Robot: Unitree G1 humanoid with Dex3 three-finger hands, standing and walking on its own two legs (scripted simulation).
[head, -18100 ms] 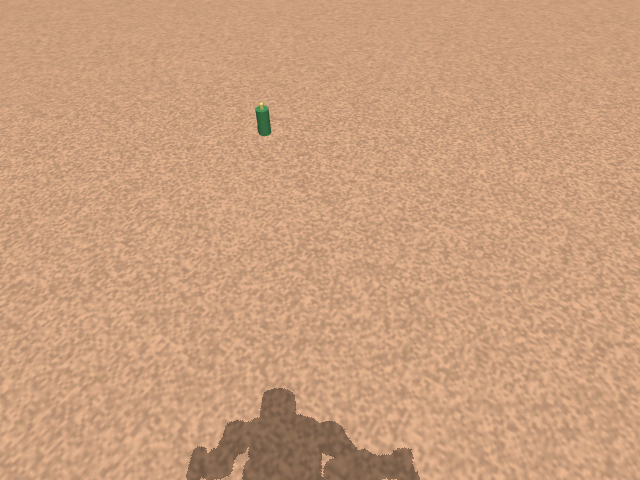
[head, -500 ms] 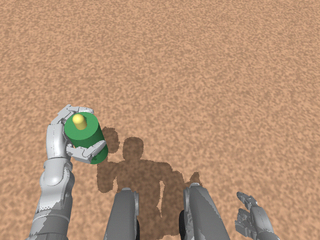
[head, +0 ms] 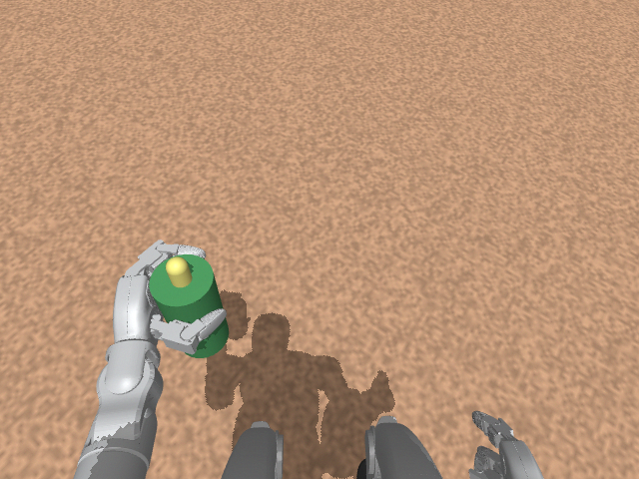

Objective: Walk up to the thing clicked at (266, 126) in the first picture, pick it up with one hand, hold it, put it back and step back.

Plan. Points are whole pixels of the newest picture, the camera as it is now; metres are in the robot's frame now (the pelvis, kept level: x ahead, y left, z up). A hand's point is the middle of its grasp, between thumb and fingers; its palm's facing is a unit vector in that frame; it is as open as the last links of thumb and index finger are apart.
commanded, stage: lift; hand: left
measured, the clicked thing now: (191, 303) +0.34 +0.18 -0.01
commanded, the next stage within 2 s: hold in 0.68 s
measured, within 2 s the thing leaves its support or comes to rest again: neither
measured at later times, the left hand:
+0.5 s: hand (190, 276) +0.35 +0.16 +0.05, palm faces +0.11 -0.99 -0.03, open 10.2 cm
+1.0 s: hand (191, 264) +0.35 +0.16 +0.07, palm faces +0.10 -1.00 -0.02, open 10.1 cm
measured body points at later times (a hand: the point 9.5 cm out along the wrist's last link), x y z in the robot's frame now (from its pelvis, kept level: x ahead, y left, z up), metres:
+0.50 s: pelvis +0.02 +0.00 +0.04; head +0.09 +0.01 +0.49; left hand +0.34 +0.22 +0.05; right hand +0.14 -0.25 -0.07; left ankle +0.02 +0.12 -0.64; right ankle +0.04 -0.14 -0.64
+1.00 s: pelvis +0.02 -0.01 +0.05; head +0.07 +0.00 +0.50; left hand +0.34 +0.21 +0.08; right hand +0.14 -0.25 -0.05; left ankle +0.02 +0.12 -0.64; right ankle +0.04 -0.14 -0.64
